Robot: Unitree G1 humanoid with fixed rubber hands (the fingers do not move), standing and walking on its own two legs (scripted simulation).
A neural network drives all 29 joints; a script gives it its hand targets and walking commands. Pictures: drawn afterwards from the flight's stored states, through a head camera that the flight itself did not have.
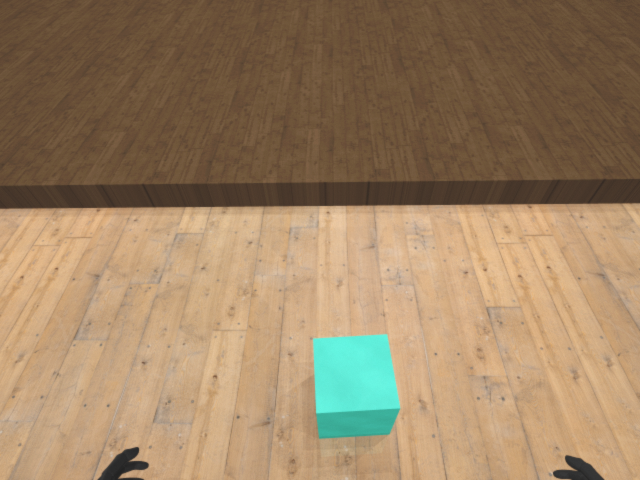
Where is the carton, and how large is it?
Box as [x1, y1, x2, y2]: [313, 334, 399, 438]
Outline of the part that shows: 386,334 313,338 316,416 319,438 389,433 399,410 399,403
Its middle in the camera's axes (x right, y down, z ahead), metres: +0.10 +0.44 +1.11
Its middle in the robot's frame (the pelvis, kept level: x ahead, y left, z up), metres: +0.45 -0.03 -0.66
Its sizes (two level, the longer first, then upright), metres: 0.210 0.200 0.250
